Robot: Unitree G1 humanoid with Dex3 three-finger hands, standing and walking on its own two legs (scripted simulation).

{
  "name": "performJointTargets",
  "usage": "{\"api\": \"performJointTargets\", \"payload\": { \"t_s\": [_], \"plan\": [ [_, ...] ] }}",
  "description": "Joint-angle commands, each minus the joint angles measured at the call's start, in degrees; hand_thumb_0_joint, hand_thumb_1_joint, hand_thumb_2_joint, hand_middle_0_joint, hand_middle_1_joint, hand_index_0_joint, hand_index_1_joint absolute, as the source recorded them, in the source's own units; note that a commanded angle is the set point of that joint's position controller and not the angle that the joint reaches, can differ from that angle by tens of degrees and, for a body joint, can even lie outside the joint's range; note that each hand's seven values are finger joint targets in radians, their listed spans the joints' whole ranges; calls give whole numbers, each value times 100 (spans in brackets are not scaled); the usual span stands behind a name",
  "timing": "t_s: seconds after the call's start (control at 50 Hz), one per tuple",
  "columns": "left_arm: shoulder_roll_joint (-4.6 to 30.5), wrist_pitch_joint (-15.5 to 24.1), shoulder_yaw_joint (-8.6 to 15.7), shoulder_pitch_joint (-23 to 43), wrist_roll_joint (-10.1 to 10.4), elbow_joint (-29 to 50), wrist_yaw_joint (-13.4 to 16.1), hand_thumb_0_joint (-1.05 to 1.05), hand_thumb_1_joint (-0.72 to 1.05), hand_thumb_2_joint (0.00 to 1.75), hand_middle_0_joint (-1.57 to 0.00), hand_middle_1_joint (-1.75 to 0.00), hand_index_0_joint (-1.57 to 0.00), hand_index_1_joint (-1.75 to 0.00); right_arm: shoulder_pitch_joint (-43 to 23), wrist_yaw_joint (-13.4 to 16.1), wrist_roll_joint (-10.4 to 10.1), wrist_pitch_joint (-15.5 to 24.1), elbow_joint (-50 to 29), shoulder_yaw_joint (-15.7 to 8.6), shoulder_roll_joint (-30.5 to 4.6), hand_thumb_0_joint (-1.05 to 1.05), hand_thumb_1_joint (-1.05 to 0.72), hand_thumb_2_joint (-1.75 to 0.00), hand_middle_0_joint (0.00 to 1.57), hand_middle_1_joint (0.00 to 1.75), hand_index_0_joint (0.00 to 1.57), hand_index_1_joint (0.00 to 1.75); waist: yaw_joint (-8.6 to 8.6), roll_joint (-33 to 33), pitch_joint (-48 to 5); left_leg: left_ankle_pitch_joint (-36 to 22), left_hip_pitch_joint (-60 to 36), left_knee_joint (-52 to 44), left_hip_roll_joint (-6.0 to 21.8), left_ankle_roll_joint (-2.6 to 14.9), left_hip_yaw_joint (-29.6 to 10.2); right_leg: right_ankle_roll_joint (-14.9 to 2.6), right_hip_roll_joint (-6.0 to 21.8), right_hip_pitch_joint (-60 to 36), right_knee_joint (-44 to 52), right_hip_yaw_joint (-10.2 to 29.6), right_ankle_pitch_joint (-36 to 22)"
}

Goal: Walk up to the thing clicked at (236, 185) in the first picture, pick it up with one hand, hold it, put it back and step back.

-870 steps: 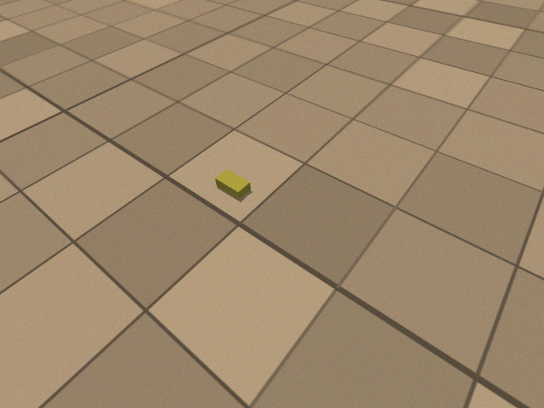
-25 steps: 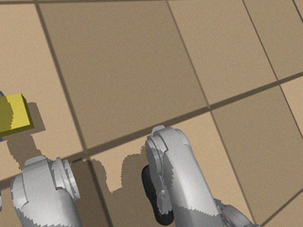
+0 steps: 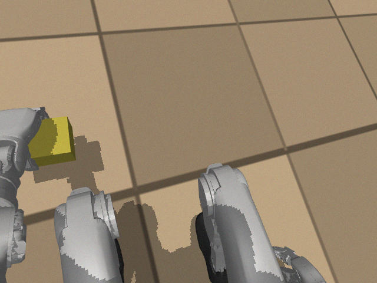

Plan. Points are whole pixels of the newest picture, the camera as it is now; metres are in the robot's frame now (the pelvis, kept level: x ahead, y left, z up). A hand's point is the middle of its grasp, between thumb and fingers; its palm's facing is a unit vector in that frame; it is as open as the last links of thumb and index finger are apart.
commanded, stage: lift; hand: left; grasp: from above
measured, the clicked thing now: (31, 144) +0.44 +0.30 -0.19
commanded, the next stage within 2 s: hold in 1.82 s
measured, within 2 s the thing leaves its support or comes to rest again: neither
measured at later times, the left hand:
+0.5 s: hand (1, 144) +0.41 +0.31 -0.08, palm faces -0.47 -0.08 -0.88, open 11.6 cm
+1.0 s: hand out of the picture +0.34 +0.30 +0.11, palm faces -0.42 -0.13 -0.90, open 11.6 cm
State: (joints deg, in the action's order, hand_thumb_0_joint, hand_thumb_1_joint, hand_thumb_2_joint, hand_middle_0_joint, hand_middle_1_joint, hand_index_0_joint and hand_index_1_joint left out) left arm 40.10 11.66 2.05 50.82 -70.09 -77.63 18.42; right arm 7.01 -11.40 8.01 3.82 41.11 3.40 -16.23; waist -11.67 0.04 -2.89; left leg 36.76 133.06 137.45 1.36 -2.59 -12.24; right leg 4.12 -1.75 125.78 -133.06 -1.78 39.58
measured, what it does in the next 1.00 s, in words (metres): rises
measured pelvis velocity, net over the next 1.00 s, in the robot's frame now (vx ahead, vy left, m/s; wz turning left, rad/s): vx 0.00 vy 0.00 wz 0.11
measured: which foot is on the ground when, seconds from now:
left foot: down 0.00-1.00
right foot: down 0.00-1.00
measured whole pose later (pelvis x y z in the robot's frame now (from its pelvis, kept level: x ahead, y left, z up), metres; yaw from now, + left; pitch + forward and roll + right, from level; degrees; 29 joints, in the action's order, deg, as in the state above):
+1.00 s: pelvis +0.00 +0.00 +0.19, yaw +6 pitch +27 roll -5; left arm 31.2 2.2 -5.3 24.1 -57.2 -36.6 2.2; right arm 7.2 -0.2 -0.4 -3.8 37.5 -2.1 -13.8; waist -3.9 -2.2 -9.6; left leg 33.2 96.3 101.7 2.9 -1.0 -5.4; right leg 3.8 1.4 91.0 -98.9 -0.5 35.2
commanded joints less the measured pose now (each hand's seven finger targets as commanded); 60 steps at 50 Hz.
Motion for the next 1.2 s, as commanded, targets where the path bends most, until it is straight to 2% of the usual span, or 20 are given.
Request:
{"api": "performJointTargets", "payload": {
  "t_s": [0.0,0.08,0.14,0.2,0.26,0.4,0.46,0.58,0.66,0.72,0.78,0.82,0.92,0.94,0.98,1.02,1.06,1.1,1.12,1.18],
  "plan": [
    [1376,27,220,1942,18,956,281,0,70,105,-109,-79,-106,-82,1048,176,-33,-23,-166,-470,-1390,0,-90,-90,20,30,20,30,-107,-1660,-3819,-590,-3108,-1462,-71,324,881,-603,-136,-1558,1467,-734,-1077],
    [1364,4,186,2097,8,1080,304,0,68,105,-112,-80,-108,-84,1117,273,-25,-60,-113,-485,-1342,0,-92,-91,20,30,20,30,-103,-1738,-3879,-573,-3154,-1502,-61,335,940,-605,-124,-1603,1580,-657,-1049],
    [1436,-98,299,1960,92,1183,301,0,66,102,-106,-76,-103,-79,1164,329,-69,-87,-109,-545,-1365,0,-90,-90,20,30,20,30,66,-1820,-4180,-552,-3366,-1710,-89,323,965,-623,-88,-1661,1630,-671,-1008],
    [1297,-246,239,1894,219,1269,93,0,64,101,-105,-74,-102,-78,1198,363,-144,-122,-124,-637,-1361,0,-90,-90,20,30,20,30,75,-1830,-4114,-368,-3532,-1975,-84,310,896,-640,-52,-1551,1698,-693,-893],
    [1450,-320,333,1736,307,1657,-133,0,63,100,-103,-75,-101,-77,1193,410,-219,-186,-149,-728,-1358,0,-90,-90,20,30,20,30,252,-1877,-4339,-381,-3682,-2114,-99,315,927,-642,-34,-1721,1784,-631,-879],
    [1221,-325,204,1283,557,2469,-606,0,61,102,-100,-78,-99,-80,1213,533,-380,-321,-280,-833,-1218,0,-90,-90,20,30,20,30,292,-1419,-4307,-488,-3788,-2372,-93,394,997,-601,-32,-2245,2317,-506,-905],
    [984,-342,110,984,646,2806,-736,0,60,100,-99,-79,-98,-80,1184,580,-455,-370,-360,-892,-1175,0,-90,-90,20,30,20,30,371,-1379,-4362,-413,-4059,-2678,-85,364,928,-615,-16,-2329,2463,-509,-822],
    [1134,-454,217,618,781,3577,-917,0,61,100,-99,-78,-98,-79,1071,711,-583,-468,-548,-958,-1136,0,-90,-90,20,30,20,30,538,-1338,-4418,-315,-4502,-3193,-77,369,886,-611,8,-2661,2931,-422,-682],
    [899,-567,90,256,963,4011,-1065,0,61,98,-99,-76,-98,-78,931,815,-648,-516,-633,-994,-1068,0,-89,-90,20,30,20,30,563,-1224,-4209,-237,-4869,-3636,-66,358,854,-592,37,-2960,3310,-377,-640],
    [835,-661,68,25,991,4498,-1142,0,60,101,-100,-76,-98,-78,864,883,-698,-563,-718,-1027,-1030,0,-89,-90,20,30,20,30,647,-1301,-4535,-586,-5468,-3938,-32,323,848,-588,45,-3369,3523,-361,-960],
    [530,-767,-109,-219,1143,4715,-1221,0,62,102,-102,-73,-99,-76,752,973,-734,-585,-731,-1002,-997,0,-89,-90,20,30,20,30,597,-1275,-4134,-385,-5794,-4417,9,297,735,-562,67,-3515,3805,-365,-865],
    [695,-818,-35,-304,1122,4995,-1250,0,59,100,-98,-75,-96,-78,711,1046,-766,-598,-765,-986,-967,0,-89,-90,20,30,20,30,661,-1320,-4275,-432,-6118,-4658,9,294,762,-562,58,-3881,4051,-334,-905],
    [382,-949,-251,-770,1328,5499,-1361,0,61,104,-102,-74,-98,-78,544,1208,-825,-610,-798,-917,-841,0,-89,-90,20,30,20,30,662,-1079,-3933,-408,-6686,-5304,14,303,894,-516,58,-4684,4893,-216,-873],
    [518,-971,-98,-877,1336,5488,-1354,0,62,103,-102,-74,-99,-78,529,1242,-835,-606,-777,-912,-844,0,-89,-90,20,30,20,30,711,-1064,-3899,-463,-6811,-5429,25,299,892,-515,70,-4841,4978,-193,-923],
    [250,-1013,-324,-1078,1367,5542,-1372,0,63,104,-105,-73,-101,-78,439,1283,-855,-602,-807,-864,-778,0,-89,-90,20,30,20,30,680,-994,-3704,-437,-7069,-5721,24,295,918,-511,60,-5122,5287,-168,-904],
    [330,-1055,-237,-1250,1374,5451,-1356,0,64,106,-105,-74,-101,-78,390,1337,-885,-592,-769,-833,-777,0,-89,-90,20,30,20,30,703,-960,-3359,-275,-7245,-6085,50,281,872,-501,49,-5359,5563,-157,-765],
    [47,-1077,-424,-1413,1402,5395,-1361,0,61,105,-105,-72,-99,-77,350,1376,-909,-566,-744,-807,-729,0,-89,-90,20,30,20,30,696,-860,-3112,-247,-7453,-6406,66,268,826,-503,41,-5586,5788,-148,-783],
    [215,-1072,-294,-1469,1360,5336,-1319,0,61,102,-103,-71,-99,-76,362,1418,-930,-533,-739,-796,-718,0,-89,-90,20,30,20,30,756,-776,-3031,-334,-7691,-6639,49,267,863,-508,27,-5938,6112,-97,-795],
    [-16,-1076,-468,-1596,1364,5152,-1315,0,60,100,-103,-70,-99,-75,360,1432,-939,-516,-697,-773,-671,0,-90,-90,20,30,20,30,733,-662,-2846,-446,-7758,-6733,45,265,890,-510,29,-6077,6236,-81,-888],
    [-86,-1061,-515,-1604,1336,5029,-1268,0,57,99,-100,-72,-96,-77,439,1482,-953,-446,-634,-791,-645,0,-90,-90,20,30,20,30,719,-533,-2745,-843,-8081,-6969,38,272,993,-510,32,-6578,6670,4,-1170]
  ]
}}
